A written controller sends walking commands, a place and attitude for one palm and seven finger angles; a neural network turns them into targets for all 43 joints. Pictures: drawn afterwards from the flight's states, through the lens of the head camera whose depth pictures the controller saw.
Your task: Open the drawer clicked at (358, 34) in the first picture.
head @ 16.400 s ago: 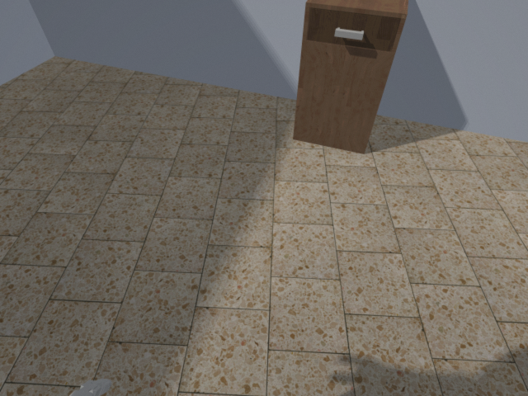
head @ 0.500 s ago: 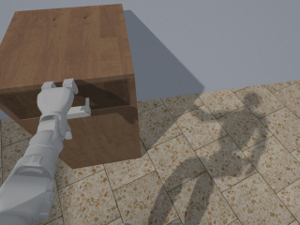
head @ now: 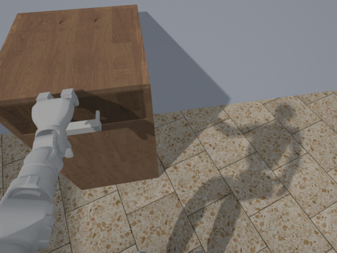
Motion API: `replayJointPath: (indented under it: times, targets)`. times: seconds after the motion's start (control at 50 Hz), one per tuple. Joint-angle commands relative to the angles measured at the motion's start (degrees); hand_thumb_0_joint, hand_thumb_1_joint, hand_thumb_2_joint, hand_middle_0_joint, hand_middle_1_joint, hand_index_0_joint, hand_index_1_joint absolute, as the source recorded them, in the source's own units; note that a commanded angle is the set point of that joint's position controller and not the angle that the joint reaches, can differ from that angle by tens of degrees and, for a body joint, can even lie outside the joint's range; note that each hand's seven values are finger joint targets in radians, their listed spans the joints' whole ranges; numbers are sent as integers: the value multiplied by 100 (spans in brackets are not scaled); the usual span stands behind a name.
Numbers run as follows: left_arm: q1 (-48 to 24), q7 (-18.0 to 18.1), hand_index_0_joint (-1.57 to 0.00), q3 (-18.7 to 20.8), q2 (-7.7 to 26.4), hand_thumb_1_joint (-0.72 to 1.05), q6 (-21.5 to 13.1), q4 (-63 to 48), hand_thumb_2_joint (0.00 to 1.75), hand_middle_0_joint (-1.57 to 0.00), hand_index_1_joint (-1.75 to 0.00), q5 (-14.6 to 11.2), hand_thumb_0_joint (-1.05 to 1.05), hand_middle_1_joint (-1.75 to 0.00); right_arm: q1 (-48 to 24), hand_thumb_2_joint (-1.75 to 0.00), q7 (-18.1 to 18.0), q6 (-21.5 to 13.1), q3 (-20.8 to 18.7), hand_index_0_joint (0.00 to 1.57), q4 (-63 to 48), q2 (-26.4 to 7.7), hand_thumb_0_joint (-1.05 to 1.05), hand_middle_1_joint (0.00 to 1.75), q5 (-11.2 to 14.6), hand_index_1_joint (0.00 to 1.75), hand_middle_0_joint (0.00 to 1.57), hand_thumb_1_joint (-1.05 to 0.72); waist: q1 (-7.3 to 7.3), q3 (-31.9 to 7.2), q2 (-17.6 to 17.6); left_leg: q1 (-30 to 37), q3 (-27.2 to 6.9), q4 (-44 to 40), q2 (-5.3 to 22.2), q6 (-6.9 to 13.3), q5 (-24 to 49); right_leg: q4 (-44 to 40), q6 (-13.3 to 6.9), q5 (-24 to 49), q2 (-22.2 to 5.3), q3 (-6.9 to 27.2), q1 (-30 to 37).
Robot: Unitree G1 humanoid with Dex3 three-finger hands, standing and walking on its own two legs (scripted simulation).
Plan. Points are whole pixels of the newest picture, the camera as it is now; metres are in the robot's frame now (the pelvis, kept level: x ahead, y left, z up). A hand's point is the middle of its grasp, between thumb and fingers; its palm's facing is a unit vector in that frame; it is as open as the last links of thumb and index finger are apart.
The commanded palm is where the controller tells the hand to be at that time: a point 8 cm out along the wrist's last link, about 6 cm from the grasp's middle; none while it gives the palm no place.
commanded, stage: move the hooked fingers above the handle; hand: left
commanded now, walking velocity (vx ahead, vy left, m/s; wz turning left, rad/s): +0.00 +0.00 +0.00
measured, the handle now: (78, 121) +0.49 +0.27 -0.05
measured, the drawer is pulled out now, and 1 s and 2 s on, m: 0.00 0.00 0.00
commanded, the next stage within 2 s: lower the fingers behind the handle in 1.46 s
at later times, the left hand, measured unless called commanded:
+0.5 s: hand (61, 128) +0.42 +0.27 +0.02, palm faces -0.06 +0.01 -1.00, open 13.8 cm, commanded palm +0.40 +0.25 +0.07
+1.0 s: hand (66, 123) +0.44 +0.26 +0.02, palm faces -0.07 +0.00 -1.00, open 13.7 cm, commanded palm +0.42 +0.25 +0.07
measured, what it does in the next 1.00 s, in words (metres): stands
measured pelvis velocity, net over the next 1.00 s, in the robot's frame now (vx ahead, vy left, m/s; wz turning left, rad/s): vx -0.01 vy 0.00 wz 0.01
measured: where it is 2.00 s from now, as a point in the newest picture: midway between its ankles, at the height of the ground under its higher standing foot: outside the picture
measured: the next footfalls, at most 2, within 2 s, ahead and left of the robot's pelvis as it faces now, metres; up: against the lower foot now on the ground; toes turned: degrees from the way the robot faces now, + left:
none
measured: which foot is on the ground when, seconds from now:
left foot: down 0.00-1.00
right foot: down 0.00-1.00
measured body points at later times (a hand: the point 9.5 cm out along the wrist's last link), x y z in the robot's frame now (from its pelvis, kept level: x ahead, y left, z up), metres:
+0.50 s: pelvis +0.00 +0.00 +0.00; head +0.07 -0.01 +0.45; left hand +0.42 +0.27 +0.07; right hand +0.05 -0.26 -0.13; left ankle -0.02 +0.09 -0.70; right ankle -0.02 -0.12 -0.70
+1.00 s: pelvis -0.01 +0.00 +0.00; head +0.08 -0.01 +0.44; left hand +0.44 +0.26 +0.07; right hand +0.03 -0.26 -0.14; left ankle -0.02 +0.09 -0.70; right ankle -0.02 -0.12 -0.70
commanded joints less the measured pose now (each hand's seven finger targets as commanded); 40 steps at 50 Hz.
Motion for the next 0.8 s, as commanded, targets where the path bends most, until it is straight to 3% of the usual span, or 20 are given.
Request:
replayJointPath:
  times: [0.0, 0.02, 0.08, 0.16, 0.2, 0.22, 0.24, 0.28, 0.3, 0.32, 0.38, 0.4, 0.44, 0.46, 0.5, 0.56, 0.66, 0.7, 0.76, 0.78]
  targets:
    - [-2166, -110, -30, -152, 1011, -50, -62, -1113, 30, -30, -120, -179, 0, -120, 549, -90, -138, -142, -347, 20, -405, -879, 0, 30, 77, 30, 20, -90, -174, -2074, -264, 1545, 78, -382, 58, 38, 2589, -538, -79, 2419, -51, -201, 1293]
    - [-2207, -187, -30, -264, 886, -50, -138, -1150, 30, -30, -120, -210, 0, -120, 588, -90, -170, -160, -370, 20, -367, -888, 0, 30, 64, 30, 20, -90, -245, -1964, -274, 1660, 40, -372, 78, 42, 2576, -564, -86, 2330, -48, -203, 1171]
    - [-2754, -303, -30, -588, 520, -50, -539, -1909, 30, -30, -120, -315, 0, -120, 616, -90, -203, -226, -406, 20, -310, -838, 0, 30, 19, 30, 20, -90, -355, -2061, 151, 2246, -113, -327, 128, 12, 2863, -572, -115, 2070, -47, -247, 751]
    - [-2638, 36, -30, 69, 1198, -50, -753, -1749, 30, -30, -120, -77, 0, -120, 610, -90, -189, -198, -369, 20, -196, -830, 0, 30, -35, 30, 20, -90, -132, -1986, 512, 2129, -205, -255, 104, -84, 2890, -369, -195, 1793, -9, -335, 425]
    - [-2728, 334, -30, 330, 1458, -50, -642, -1654, 30, -30, -120, 56, 0, -120, 536, -90, -128, -170, -329, 20, -183, -834, 0, 30, -72, 30, 20, -90, -42, -2083, 595, 1970, -234, -222, 95, -137, 2989, -214, -222, 1776, 5, -391, 358]
    - [-2394, 464, -30, 532, 1557, -50, -484, -1386, 30, -30, -120, 47, 0, -120, 494, -90, -86, -152, -316, 20, -163, -849, 0, 30, -98, 30, 20, -90, 91, -1974, 534, 1812, -180, -205, 84, -145, 3013, -162, -245, 1805, 16, -413, 424]
    - [-2319, 575, -30, 611, 1638, -50, -340, -1374, 30, -30, -120, 65, 0, -120, 430, -90, -48, -135, -285, 20, -225, -855, 0, 30, -105, 30, 20, -90, 169, -2162, 578, 1746, -142, -220, 69, -161, 3080, -126, -242, 1923, 16, -409, 556]
    - [-1912, 637, -30, 838, 1857, -50, 32, -1038, 30, -30, -120, 8, 0, -120, 341, -90, 8, -70, -237, 20, -272, -871, 0, 30, -123, 30, 20, -90, 354, -2321, 288, 1440, 8, -233, 7, -118, 3071, -97, -229, 2310, 18, -354, 1119]
    - [-1713, 607, -30, 725, 1793, -50, 223, -815, 30, -30, -120, 30, 0, -120, 321, -90, 17, -30, -221, 20, -332, -846, 0, 30, -89, 30, 20, -90, 371, -2302, 175, 1294, 54, -292, -9, -118, 2974, -118, -207, 2391, 5, -339, 1284]
    - [-1702, 536, -30, 536, 1612, -50, 365, -749, 30, -30, -120, -9, 0, -120, 307, -90, 15, -9, -220, 20, -394, -848, 0, 30, -47, 30, 20, -90, 317, -2136, 49, 1171, 119, -332, -12, -92, 2799, -196, -191, 2410, -3, -323, 1356]
    - [-1891, 351, -30, 641, 1904, -50, 511, -799, 30, -30, -120, -80, 0, -120, 256, -90, -59, 33, -201, 20, -445, -902, 0, 30, -1, 30, 20, -90, 282, -2238, -383, 1046, 157, -453, -10, -16, 2515, -340, -133, 2481, -62, -206, 1801]
    - [-2062, 256, -30, 533, 1870, -50, 468, -982, 30, -30, -120, -59, 0, -120, 286, -90, -97, 22, -227, 20, -494, -900, 0, 30, 34, 30, 20, -90, 205, -2383, -369, 1152, 160, -485, -1, 10, 2526, -392, -100, 2587, -81, -166, 1859]
    - [-2155, 17, -30, 244, 1542, -50, 302, -1122, 30, -30, -120, -129, 0, -120, 330, -90, -176, -36, -267, 20, -513, -894, 0, 30, 83, 30, 20, -90, 36, -2200, -393, 1331, 148, -531, 25, 49, 2420, -530, -77, 2508, -93, -158, 1753]
    - [-2281, -95, -30, -51, 1168, -50, 148, -1324, 30, -30, -120, -150, 0, -120, 379, -90, -210, -91, -316, 20, -507, -871, 0, 30, 82, 30, 20, -90, -115, -2144, -359, 1566, 119, -507, 55, 66, 2488, -583, -70, 2465, -88, -172, 1587]
    - [-2286, -278, -30, -399, 729, -50, -191, -1619, 30, -30, -120, -193, 0, -120, 411, -90, -248, -161, -353, 20, -475, -821, 0, 30, 83, 30, 20, -90, -207, -2105, -169, 1979, 12, -484, 88, 57, 2609, -653, -75, 2200, -70, -181, 1231]
    - [-2376, -365, -30, -667, 367, -50, -556, -1827, 30, -30, -120, -249, 0, -120, 488, -90, -261, -240, -381, 20, -354, -782, 0, 30, 34, 30, 20, -90, -278, -1727, 179, 2264, -124, -453, 127, 4, 2507, -670, -125, 1682, -52, -273, 623]
    - [-2501, 89, -30, -96, 925, -50, -593, -1406, 30, -30, -120, -42, 0, -120, 505, -90, -149, -229, -323, 20, -232, -796, 0, 30, 1, 30, 20, -90, -90, -1434, 382, 1794, -216, -424, 79, -91, 2189, -449, -241, 1282, -14, -378, 255]
    - [-2603, 367, -30, 348, 1471, -50, -397, -1214, 30, -30, -120, 69, 0, -120, 430, -90, -115, -201, -267, 20, -260, -847, 0, 30, -28, 30, 20, -90, 24, -1603, 279, 1456, -174, -415, 36, -72, 2017, -332, -240, 1238, -9, -362, 398]
    - [-2716, 632, -30, 451, 1671, -50, -5, -1027, 30, -30, -120, 139, 0, -120, 318, -90, -86, -179, -220, 20, -314, -860, 0, 30, -60, 30, 20, -90, 102, -1885, 364, 1252, -45, -353, -14, -67, 2053, -236, -239, 1420, -17, -340, 643]
    - [-2724, 650, -30, 614, 1868, -50, 102, -1019, 30, -30, -120, 144, 0, -120, 324, -90, -77, -175, -212, 20, -331, -879, 0, 30, -70, 30, 20, -90, 174, -2180, 226, 1241, -30, -320, -29, -54, 2137, -181, -225, 1551, -4, -323, 859]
